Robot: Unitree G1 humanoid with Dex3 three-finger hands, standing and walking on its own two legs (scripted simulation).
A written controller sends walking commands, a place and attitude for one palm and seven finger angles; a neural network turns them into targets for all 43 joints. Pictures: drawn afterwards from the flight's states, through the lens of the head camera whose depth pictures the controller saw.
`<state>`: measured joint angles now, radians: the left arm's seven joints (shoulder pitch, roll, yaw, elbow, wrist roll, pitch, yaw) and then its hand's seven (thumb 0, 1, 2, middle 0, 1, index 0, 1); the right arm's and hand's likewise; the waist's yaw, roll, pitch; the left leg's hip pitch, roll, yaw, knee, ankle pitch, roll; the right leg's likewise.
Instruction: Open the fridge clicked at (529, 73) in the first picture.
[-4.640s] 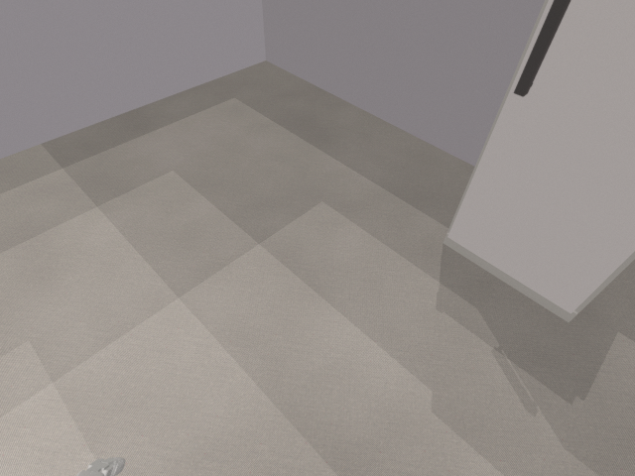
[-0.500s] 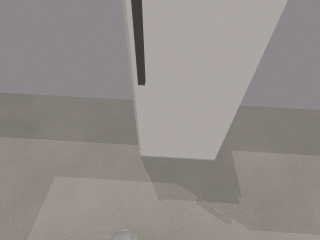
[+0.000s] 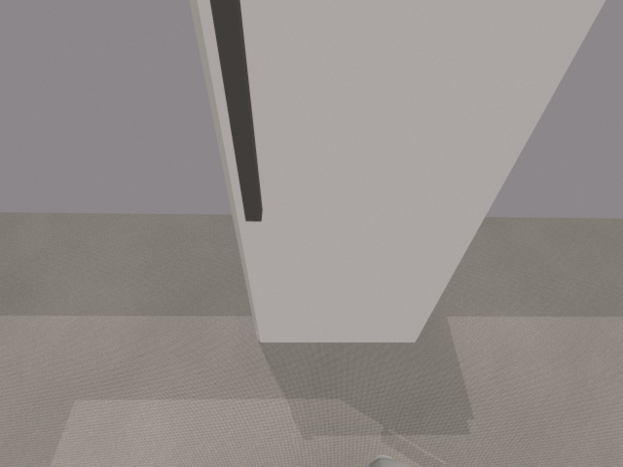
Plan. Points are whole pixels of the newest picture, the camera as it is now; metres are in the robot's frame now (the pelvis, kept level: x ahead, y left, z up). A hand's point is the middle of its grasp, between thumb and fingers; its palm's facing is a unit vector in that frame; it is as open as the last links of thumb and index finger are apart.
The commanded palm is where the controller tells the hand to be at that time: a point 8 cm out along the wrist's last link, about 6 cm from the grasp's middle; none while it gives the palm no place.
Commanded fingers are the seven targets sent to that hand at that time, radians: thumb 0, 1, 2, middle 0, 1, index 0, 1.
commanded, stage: come to a stop and stand still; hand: left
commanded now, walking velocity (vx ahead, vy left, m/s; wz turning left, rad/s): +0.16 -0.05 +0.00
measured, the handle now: (243, 111) +0.54 +0.12 +0.17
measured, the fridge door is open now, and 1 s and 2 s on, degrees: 0 0 0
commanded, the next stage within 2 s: look again from close up in 1.74 s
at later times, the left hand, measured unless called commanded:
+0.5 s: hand out of the picture +0.13 +0.20 -0.19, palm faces +0.08 -0.97 -0.22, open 7.3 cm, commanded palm none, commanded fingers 0.00 0.90 0.90 -0.20 -0.30 -0.20 -0.30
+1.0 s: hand out of the picture +0.04 +0.21 -0.18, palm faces +0.04 -0.98 -0.20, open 7.4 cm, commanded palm none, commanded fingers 0.00 0.90 0.90 -0.20 -0.30 -0.20 -0.30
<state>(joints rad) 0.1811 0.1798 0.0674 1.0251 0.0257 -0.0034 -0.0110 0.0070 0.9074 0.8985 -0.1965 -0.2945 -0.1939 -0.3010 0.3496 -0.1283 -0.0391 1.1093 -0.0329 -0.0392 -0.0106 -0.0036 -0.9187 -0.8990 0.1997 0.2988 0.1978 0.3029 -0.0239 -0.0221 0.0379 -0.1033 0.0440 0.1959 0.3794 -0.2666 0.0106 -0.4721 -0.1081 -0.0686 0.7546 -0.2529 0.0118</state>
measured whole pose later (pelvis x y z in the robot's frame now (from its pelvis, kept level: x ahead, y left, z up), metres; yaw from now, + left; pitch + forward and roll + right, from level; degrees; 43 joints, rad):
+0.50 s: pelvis +0.07 +0.00 -0.01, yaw +2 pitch +0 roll -1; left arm 0.15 0.20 0.06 0.99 0.03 0.03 0.04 0.00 0.91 0.90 -0.20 -0.30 -0.20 -0.30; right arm 0.11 -0.20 -0.06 0.96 -0.01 0.04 -0.01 0.00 -0.91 -0.90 0.20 0.30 0.19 0.30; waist 0.02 -0.02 0.10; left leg -0.34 0.03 0.06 0.68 -0.31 -0.05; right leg -0.30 -0.08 -0.14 0.55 -0.24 0.02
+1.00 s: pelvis +0.05 +0.04 +0.00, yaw +0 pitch +0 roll +1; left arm 0.28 0.15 0.01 1.12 0.01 0.02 0.04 0.01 0.90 0.90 -0.20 -0.30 -0.20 -0.30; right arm 0.22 -0.17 -0.03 1.10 -0.01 0.01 -0.02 -0.01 -0.93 -0.90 0.20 0.30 0.20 0.30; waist 0.00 0.00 0.02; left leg -0.23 -0.06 0.13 0.38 -0.16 0.08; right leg -0.10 -0.05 -0.01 0.41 -0.32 0.03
